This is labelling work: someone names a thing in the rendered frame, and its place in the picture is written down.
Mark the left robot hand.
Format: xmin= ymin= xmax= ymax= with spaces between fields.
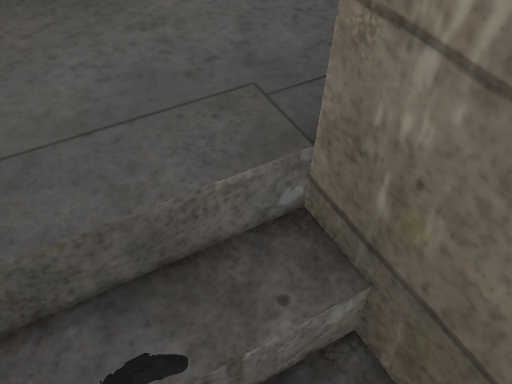
xmin=100 ymin=353 xmax=188 ymax=384

